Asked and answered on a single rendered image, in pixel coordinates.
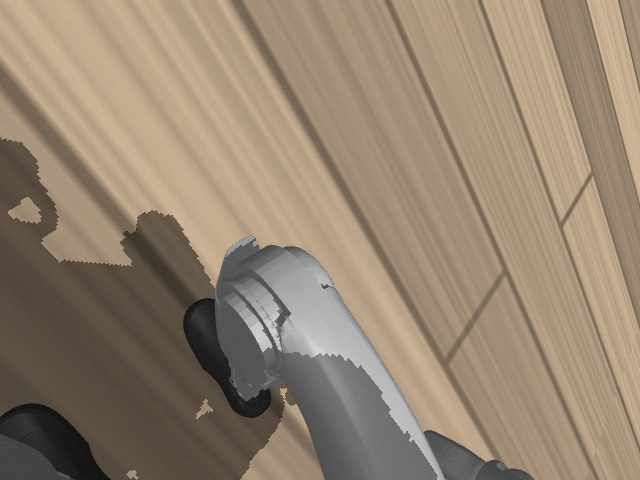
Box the left robot foot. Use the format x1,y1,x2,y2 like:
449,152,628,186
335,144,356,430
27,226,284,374
0,403,111,480

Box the right robot foot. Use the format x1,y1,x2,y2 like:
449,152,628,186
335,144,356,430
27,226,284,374
183,298,271,418

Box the right robot hand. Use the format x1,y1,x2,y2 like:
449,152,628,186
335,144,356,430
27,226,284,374
424,430,486,480

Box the right robot arm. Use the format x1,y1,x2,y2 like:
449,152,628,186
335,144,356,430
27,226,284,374
475,460,535,480

